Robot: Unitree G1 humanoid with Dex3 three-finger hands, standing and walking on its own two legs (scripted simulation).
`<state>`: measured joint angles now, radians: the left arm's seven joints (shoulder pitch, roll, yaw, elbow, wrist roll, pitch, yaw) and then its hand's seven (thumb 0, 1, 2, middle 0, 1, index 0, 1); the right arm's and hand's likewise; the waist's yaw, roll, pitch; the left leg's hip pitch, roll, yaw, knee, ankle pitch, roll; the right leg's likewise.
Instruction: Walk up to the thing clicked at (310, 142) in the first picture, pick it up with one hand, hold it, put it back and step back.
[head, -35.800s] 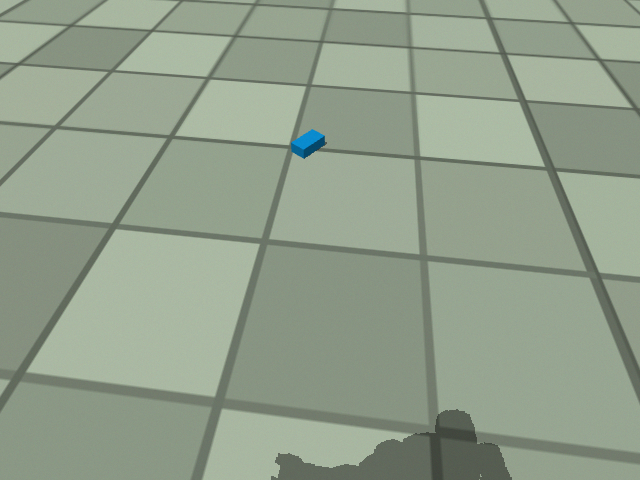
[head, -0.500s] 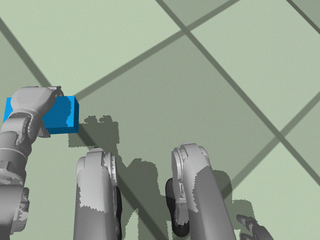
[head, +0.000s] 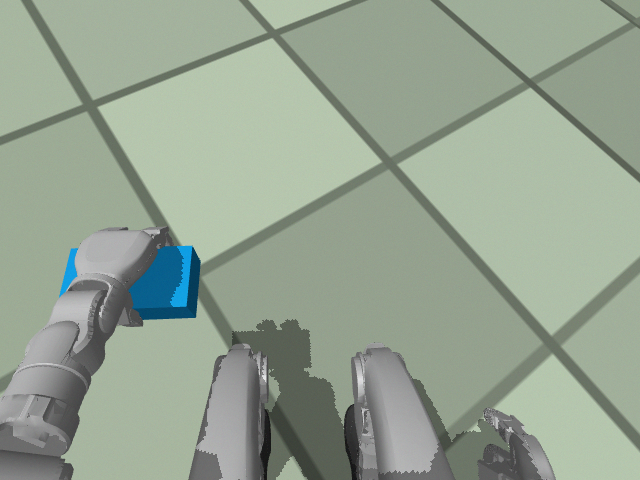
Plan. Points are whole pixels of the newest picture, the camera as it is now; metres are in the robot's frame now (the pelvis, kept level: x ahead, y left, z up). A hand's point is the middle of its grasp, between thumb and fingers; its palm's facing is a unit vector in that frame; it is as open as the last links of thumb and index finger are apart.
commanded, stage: lift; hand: left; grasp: from above
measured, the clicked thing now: (135, 283) +0.38 +0.26 -0.11
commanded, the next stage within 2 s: hold in 0.80 s
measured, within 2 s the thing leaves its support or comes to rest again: neither
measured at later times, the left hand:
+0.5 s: hand (91, 247) +0.35 +0.24 +0.07, palm faces -0.45 -0.04 -0.89, open 11.7 cm
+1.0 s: hand (62, 202) +0.36 +0.23 +0.14, palm faces -0.46 -0.05 -0.89, open 11.7 cm
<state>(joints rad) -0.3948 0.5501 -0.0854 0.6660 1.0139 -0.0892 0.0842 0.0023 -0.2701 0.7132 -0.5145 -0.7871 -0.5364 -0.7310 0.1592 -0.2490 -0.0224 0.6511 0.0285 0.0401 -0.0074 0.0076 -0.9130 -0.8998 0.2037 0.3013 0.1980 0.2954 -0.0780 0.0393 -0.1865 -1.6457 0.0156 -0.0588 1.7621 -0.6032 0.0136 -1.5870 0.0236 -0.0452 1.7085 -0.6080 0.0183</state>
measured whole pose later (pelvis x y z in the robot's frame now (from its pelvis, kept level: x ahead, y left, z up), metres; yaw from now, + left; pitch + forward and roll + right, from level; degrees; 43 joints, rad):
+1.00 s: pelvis +0.06 +0.00 +0.21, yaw +1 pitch +9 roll -1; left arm -0.28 0.42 -0.19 0.74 1.03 -0.09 0.07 0.00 -0.26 0.71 -0.51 -0.79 -0.53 -0.73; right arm 0.25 -0.25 -0.04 0.70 0.05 0.01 -0.05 0.01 -0.91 -0.90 0.20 0.30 0.20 0.30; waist -0.04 0.03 -0.07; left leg -0.60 0.01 0.02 0.81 -0.36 0.01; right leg -0.58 0.01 0.03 0.78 -0.36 0.02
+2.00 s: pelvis +0.06 +0.00 +0.23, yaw +0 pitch +2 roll +0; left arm -0.23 0.43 -0.21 0.62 0.99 -0.08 -0.04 0.00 -0.26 0.70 -0.51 -0.79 -0.53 -0.73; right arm 0.20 -0.26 -0.03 0.67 0.07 0.06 -0.07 0.01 -0.90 -0.90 0.20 0.30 0.20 0.29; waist 0.00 0.05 -0.01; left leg -0.35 0.01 0.03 0.58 -0.26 0.01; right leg -0.35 0.01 0.04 0.58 -0.27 0.01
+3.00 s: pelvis +0.08 -0.01 +0.24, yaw +1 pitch +1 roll +0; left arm -0.22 0.43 -0.21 0.61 0.99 -0.09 -0.04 0.00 -0.27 0.71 -0.52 -0.78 -0.54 -0.72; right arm 0.19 -0.25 -0.03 0.67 0.08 0.10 -0.08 0.01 -0.91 -0.90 0.20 0.30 0.20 0.30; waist 0.00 0.05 0.00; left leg -0.27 0.00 0.03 0.48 -0.24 0.00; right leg -0.27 0.00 0.04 0.50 -0.25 0.01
